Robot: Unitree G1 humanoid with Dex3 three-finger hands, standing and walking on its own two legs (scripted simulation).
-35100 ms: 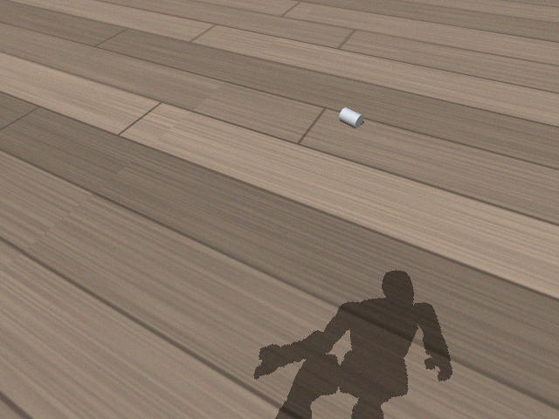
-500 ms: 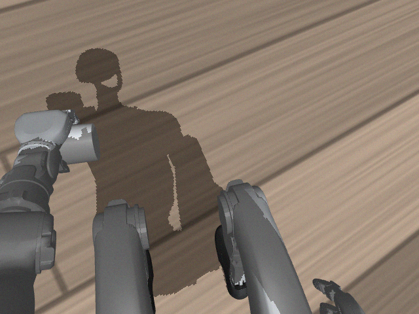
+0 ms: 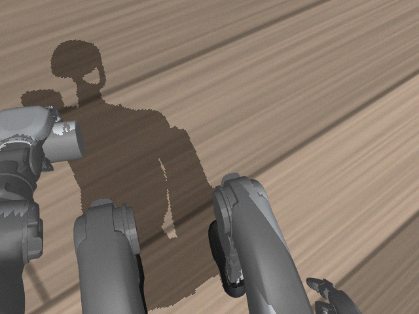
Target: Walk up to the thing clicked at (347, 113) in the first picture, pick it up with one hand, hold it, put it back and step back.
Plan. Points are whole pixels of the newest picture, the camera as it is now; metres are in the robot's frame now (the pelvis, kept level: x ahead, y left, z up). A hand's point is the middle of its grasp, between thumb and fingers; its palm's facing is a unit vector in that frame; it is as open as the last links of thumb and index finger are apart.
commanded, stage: lower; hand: left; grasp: from above
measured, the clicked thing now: (48, 143) +0.46 +0.26 -0.22
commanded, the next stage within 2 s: rest in 0.10 s
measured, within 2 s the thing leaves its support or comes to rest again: rests again in 1.82 s
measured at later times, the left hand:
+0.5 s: hand (52, 146) +0.46 +0.26 -0.25, palm faces -0.48 -0.07 -0.87, open 10.7 cm
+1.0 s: hand (58, 146) +0.46 +0.26 -0.28, palm faces -0.47 -0.08 -0.88, open 10.6 cm
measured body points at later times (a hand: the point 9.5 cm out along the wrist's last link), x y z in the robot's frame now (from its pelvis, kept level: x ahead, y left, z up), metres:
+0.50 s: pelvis +0.00 +0.00 -0.03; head +0.27 +0.07 +0.32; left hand +0.48 +0.26 -0.20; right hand +0.04 -0.27 -0.13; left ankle +0.07 +0.13 -0.31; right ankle +0.10 -0.13 -0.31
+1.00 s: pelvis +0.00 +0.00 -0.04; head +0.28 +0.08 +0.30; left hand +0.48 +0.26 -0.23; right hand +0.03 -0.27 -0.12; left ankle +0.07 +0.13 -0.31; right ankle +0.10 -0.13 -0.31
